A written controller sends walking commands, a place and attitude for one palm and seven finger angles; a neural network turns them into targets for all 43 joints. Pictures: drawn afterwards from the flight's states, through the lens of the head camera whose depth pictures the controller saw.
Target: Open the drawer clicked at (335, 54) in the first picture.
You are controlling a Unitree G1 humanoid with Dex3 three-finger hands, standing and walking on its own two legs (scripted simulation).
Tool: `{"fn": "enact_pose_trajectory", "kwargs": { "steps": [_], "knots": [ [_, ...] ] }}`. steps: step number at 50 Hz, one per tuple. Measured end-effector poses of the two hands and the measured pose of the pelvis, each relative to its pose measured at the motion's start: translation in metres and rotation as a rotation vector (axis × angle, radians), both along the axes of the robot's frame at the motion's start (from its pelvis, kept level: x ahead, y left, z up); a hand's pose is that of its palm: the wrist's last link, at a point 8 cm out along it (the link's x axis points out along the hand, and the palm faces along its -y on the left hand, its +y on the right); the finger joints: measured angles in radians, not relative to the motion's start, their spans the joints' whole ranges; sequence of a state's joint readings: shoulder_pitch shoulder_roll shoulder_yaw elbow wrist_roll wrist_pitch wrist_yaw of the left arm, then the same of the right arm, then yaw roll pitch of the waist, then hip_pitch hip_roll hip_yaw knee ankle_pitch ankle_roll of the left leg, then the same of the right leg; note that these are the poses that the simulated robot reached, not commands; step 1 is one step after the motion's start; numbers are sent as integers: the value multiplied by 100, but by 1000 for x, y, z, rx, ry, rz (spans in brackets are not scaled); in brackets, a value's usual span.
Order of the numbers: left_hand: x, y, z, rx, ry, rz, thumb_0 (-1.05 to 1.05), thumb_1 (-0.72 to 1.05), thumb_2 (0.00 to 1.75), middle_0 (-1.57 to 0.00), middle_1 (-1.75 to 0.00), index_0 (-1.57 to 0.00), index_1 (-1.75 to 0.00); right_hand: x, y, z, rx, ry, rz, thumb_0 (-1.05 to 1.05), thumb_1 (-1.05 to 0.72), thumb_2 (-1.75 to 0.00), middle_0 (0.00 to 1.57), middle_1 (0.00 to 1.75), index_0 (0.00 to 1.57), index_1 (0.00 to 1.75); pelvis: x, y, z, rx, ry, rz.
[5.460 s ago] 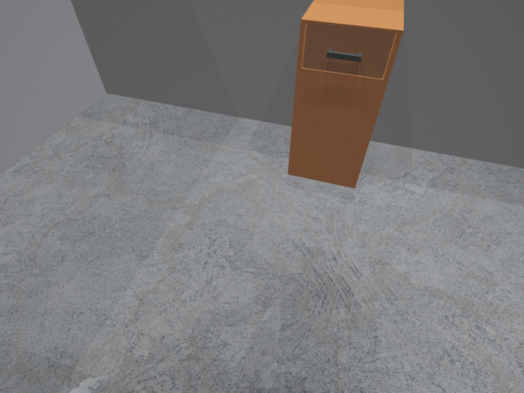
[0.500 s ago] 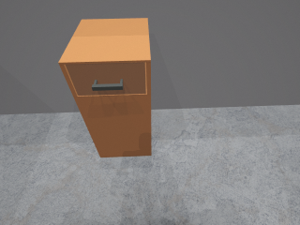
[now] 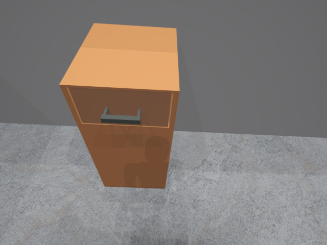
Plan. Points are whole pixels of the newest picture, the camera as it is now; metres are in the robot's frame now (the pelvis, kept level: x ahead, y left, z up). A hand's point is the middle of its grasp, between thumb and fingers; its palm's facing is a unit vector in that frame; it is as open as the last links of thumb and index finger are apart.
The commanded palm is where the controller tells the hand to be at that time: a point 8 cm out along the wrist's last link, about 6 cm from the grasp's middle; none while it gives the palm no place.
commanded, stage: come to a stop and stand still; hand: left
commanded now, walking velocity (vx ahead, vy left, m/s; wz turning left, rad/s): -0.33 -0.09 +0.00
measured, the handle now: (121, 115) +0.52 +0.19 -0.05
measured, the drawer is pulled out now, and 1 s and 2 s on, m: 0.00 0.00 0.00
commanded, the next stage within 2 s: look again from close up in 1.74 s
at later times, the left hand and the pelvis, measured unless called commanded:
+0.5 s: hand out of the picture +0.09 +0.10 -0.13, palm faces +0.08 -0.94 -0.33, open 7.4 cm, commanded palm none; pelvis +0.01 -0.10 +0.01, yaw +1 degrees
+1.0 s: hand out of the picture -0.03 +0.13 -0.17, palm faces +0.10 -0.97 -0.21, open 7.4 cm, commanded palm none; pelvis -0.03 -0.06 +0.00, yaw +1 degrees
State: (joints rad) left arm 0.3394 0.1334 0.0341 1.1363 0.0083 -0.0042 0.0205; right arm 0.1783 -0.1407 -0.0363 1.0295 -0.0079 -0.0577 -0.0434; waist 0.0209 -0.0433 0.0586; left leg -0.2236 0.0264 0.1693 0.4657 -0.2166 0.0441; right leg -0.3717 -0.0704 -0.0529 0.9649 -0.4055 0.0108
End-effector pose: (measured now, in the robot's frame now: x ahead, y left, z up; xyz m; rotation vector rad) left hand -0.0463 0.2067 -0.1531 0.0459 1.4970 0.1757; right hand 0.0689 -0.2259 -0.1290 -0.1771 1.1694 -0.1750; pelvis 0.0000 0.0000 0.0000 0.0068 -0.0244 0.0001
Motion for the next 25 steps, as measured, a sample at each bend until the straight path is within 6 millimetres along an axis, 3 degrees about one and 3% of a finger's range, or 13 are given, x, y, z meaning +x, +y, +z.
{"fn": "enact_pose_trajectory", "kwargs": {
  "steps": [6,12,16,25],
  "knots": [
    [72,1,6,65,-107,-41,1,92,90,-20,-30,-20,-30,-10,-19,-8,12,114,-26,-1,-95,-90,20,30,20,30,16,-19,1,10,-4,4],
    [117,-10,19,162,-188,-82,1,92,90,-20,-30,-20,-30,-16,-52,-34,70,164,-60,0,-92,-90,20,30,20,30,24,-54,-9,33,-4,-14],
    [129,-28,30,206,-220,-113,1,92,90,-20,-30,-20,-30,-16,-77,-47,100,178,-78,0,-92,-90,20,30,20,30,22,-73,-11,38,0,-5],
    [124,-62,56,215,-270,-76,1,91,90,-20,-30,-20,-30,-29,-114,-34,100,228,-36,1,-91,-90,19,30,20,30,12,-97,8,81,23,17]
  ]
}}
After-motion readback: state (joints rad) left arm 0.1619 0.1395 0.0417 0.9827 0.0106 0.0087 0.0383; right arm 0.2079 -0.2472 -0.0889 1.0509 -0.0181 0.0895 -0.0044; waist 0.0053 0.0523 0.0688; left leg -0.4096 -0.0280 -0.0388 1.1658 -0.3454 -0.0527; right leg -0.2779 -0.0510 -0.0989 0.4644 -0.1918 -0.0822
